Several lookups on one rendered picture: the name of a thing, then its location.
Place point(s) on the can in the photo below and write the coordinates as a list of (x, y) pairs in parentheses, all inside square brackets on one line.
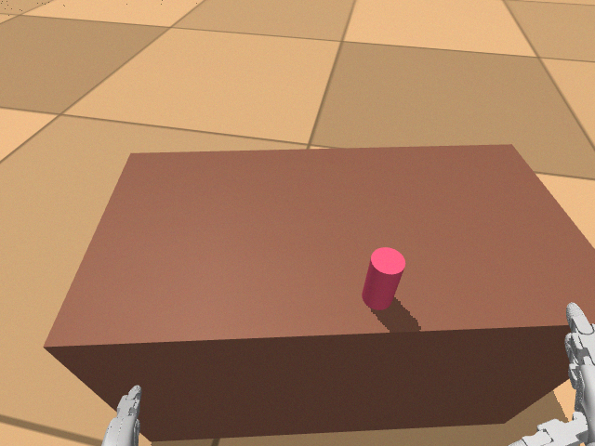
[(383, 276)]

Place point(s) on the left robot hand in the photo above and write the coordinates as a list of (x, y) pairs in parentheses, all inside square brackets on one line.
[(124, 429)]

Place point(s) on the right robot hand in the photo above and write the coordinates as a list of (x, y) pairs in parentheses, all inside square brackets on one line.
[(580, 349)]

